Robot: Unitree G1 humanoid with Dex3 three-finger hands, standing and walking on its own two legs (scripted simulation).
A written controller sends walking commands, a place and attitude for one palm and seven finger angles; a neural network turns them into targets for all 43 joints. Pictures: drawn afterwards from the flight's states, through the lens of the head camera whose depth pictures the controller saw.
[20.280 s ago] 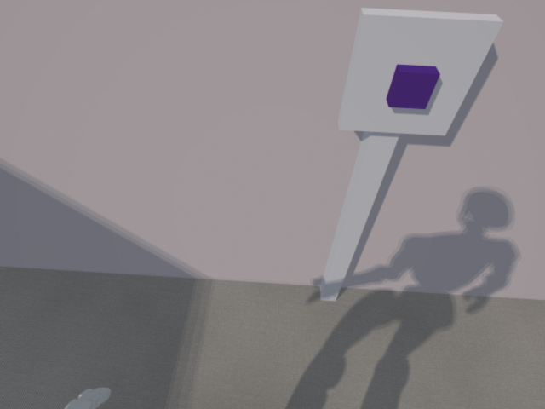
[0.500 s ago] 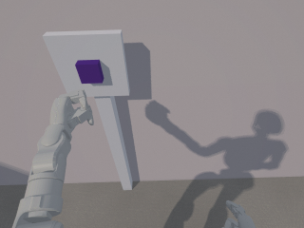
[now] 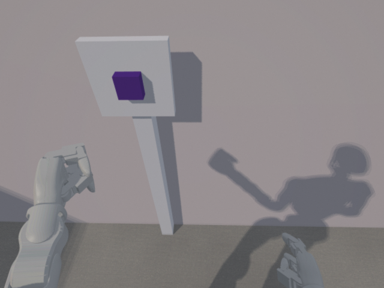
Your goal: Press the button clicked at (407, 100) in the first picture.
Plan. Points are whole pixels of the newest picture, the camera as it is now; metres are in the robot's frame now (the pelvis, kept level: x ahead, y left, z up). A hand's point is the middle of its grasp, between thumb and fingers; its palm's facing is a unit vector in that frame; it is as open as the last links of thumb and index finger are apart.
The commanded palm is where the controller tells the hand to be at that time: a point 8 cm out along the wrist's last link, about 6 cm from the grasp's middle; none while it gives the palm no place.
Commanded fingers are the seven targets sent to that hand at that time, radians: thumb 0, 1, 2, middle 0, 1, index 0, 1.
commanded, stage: draw the hand back to the body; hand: left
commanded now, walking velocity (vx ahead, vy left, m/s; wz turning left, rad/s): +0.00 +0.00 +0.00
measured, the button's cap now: (129, 85) +0.54 +0.21 +0.18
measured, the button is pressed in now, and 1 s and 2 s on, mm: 0 0 0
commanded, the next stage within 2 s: step back with the hand held close in 0.78 s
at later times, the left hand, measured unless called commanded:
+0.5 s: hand (55, 196) +0.22 +0.25 +0.15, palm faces +0.38 -0.86 -0.35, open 3.1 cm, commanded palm +0.16 +0.29 +0.18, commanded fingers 0.00 0.90 0.90 -1.30 -1.50 -1.30 -1.50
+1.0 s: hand (46, 189) +0.22 +0.26 +0.17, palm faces +0.41 -0.82 -0.40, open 3.1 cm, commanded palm +0.16 +0.30 +0.18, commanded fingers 0.00 0.90 0.90 -1.30 -1.50 -1.30 -1.50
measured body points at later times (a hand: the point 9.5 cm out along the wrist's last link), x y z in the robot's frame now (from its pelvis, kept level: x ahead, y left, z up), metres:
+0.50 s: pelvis +0.03 +0.02 +0.00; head +0.00 +0.00 +0.45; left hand +0.19 +0.30 +0.17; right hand +0.22 -0.21 -0.08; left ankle +0.04 +0.11 -0.74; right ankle -0.01 -0.09 -0.74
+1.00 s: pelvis +0.03 +0.02 +0.00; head +0.01 +0.00 +0.45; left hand +0.19 +0.30 +0.19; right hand +0.22 -0.20 -0.08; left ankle +0.04 +0.11 -0.74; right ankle -0.01 -0.09 -0.74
